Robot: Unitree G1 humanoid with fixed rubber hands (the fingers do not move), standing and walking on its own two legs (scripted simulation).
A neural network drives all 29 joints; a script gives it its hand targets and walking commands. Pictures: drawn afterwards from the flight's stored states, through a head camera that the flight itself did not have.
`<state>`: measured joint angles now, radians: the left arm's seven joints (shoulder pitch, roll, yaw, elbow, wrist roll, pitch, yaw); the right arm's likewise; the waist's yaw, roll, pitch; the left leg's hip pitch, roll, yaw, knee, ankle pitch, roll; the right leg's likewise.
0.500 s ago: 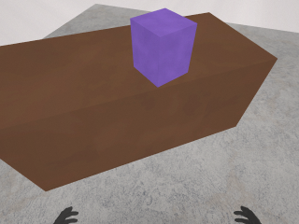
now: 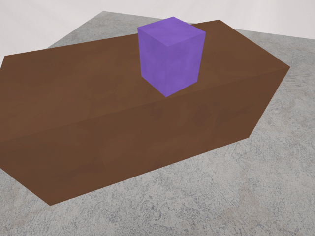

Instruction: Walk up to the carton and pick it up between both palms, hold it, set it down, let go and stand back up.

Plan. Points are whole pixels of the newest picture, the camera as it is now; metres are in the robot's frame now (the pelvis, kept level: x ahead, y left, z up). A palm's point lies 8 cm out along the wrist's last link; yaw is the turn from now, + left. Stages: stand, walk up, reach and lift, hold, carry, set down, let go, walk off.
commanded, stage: stand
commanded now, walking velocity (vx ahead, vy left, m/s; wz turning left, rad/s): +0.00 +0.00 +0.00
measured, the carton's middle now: (169, 56) +0.86 -0.03 +0.00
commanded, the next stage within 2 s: none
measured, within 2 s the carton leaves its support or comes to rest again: neither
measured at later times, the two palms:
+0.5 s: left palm out of the picture +0.04 +0.28 -0.12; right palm out of the picture +0.04 -0.28 -0.12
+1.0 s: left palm out of the picture +0.04 +0.28 -0.12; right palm out of the picture +0.03 -0.28 -0.12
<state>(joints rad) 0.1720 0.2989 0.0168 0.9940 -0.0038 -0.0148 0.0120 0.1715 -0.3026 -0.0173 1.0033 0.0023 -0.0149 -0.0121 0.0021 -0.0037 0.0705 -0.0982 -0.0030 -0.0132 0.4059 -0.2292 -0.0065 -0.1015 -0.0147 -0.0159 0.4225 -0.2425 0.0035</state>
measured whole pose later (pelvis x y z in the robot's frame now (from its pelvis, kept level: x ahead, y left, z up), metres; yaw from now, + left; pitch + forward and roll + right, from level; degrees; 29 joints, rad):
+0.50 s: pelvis -0.01 +0.00 +0.00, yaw +0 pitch -4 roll +0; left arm 0.18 0.29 0.02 1.07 0.00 -0.02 0.01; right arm 0.20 -0.30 -0.02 1.08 0.00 -0.02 -0.02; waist 0.00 0.00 0.06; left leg -0.10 0.00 -0.01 0.35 -0.18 -0.01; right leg -0.10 -0.01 -0.02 0.37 -0.19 0.00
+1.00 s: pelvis -0.01 +0.00 +0.00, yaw +0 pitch -4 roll +0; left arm 0.19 0.29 0.02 1.09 0.00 -0.02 0.02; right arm 0.20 -0.30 -0.01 1.08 0.00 -0.02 -0.02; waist 0.00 -0.01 0.06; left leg -0.10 0.00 -0.01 0.35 -0.18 0.00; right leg -0.10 -0.01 -0.01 0.35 -0.19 0.01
